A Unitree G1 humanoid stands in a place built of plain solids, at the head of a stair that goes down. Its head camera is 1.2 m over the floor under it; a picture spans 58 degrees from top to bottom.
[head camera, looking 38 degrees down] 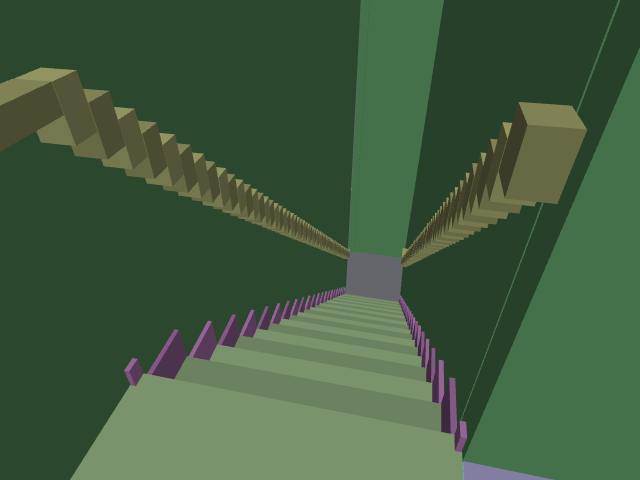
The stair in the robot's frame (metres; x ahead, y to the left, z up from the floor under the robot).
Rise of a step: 0.20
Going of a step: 0.23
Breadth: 1.02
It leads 12 degrees to the right of straight ahead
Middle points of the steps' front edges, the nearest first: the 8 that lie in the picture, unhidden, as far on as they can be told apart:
0.74 0.09 0.00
0.96 0.05 -0.20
1.18 0.00 -0.41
1.40 -0.05 -0.61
1.62 -0.10 -0.81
1.84 -0.14 -1.02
2.06 -0.19 -1.22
2.28 -0.24 -1.43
